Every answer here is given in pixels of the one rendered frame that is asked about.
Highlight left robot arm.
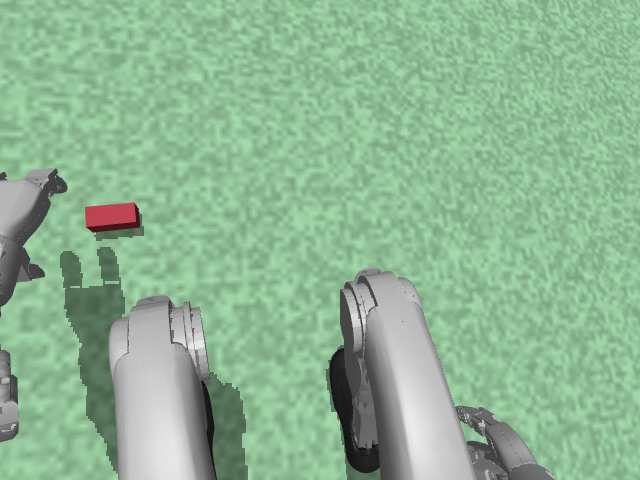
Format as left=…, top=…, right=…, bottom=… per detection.
left=0, top=235, right=23, bottom=442

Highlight right robot arm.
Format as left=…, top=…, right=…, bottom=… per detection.
left=508, top=464, right=557, bottom=480

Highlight right robot foot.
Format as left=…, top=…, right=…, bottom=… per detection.
left=329, top=348, right=380, bottom=473

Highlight left robot hand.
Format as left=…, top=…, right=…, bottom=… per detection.
left=0, top=168, right=67, bottom=282

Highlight right robot hand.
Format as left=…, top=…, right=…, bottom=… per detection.
left=455, top=406, right=538, bottom=480

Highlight small box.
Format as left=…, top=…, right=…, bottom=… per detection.
left=85, top=203, right=140, bottom=233

